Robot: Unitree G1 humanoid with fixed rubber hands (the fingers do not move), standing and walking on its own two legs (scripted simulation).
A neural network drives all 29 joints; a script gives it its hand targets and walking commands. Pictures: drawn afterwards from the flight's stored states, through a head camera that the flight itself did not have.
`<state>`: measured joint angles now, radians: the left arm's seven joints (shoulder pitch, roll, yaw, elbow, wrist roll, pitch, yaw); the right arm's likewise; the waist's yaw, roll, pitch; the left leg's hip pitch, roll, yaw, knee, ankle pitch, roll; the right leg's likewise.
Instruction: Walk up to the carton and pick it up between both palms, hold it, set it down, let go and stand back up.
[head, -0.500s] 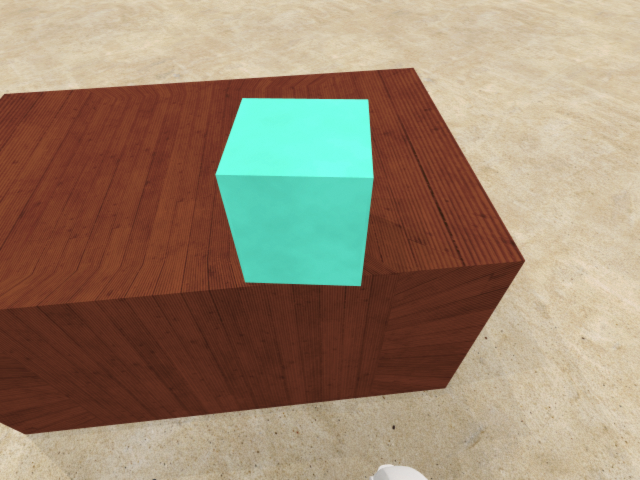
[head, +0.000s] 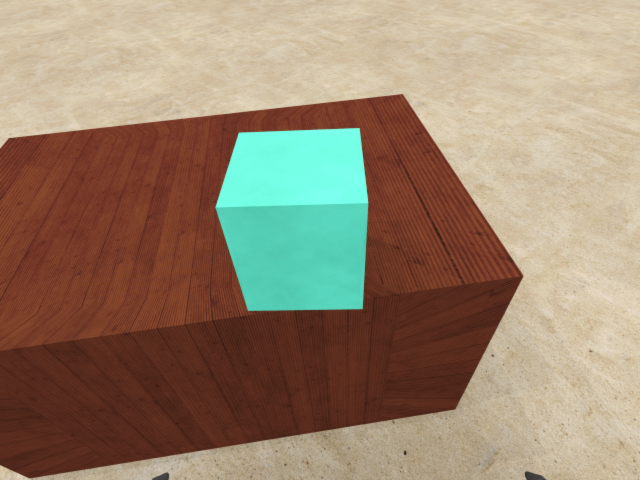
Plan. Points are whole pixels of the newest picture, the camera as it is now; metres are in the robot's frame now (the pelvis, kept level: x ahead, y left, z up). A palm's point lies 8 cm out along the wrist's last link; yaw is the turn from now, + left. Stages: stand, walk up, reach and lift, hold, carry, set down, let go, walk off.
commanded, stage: walk up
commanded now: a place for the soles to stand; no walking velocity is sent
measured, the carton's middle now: (301, 222) +0.55 +0.05 +0.01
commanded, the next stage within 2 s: none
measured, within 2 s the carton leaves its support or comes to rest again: neither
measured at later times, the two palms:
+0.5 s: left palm out of the picture +0.13 +0.23 -0.09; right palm out of the picture +0.02 -0.30 -0.12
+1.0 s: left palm (161, 468) +0.21 +0.26 -0.13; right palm (520, 406) +0.27 -0.27 -0.12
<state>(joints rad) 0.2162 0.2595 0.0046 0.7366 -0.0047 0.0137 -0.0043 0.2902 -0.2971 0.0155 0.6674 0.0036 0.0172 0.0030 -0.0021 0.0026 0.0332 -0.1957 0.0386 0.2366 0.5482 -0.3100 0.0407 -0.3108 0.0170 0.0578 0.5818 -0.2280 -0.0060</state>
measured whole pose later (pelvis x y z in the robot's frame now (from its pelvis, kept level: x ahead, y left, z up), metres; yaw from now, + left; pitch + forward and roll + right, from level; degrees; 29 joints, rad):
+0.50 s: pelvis +0.04 -0.02 +0.00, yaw -3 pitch -2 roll +1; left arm 0.36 0.24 0.06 0.72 0.03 -0.01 -0.05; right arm 0.47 -0.33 -0.03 0.77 -0.05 -0.01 0.00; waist -0.04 0.04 0.02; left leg -0.10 0.09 0.26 0.50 -0.33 0.01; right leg -0.37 -0.01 -0.01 0.74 -0.39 -0.03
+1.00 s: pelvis +0.17 -0.02 -0.02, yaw +0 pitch -3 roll +1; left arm 0.35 0.30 0.02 0.69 0.01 0.01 0.01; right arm 0.30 -0.25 -0.03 0.66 -0.03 -0.01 0.00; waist 0.03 -0.02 0.14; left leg -0.43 0.01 0.03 0.65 -0.18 0.00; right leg -0.21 -0.08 -0.05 0.82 -0.50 0.02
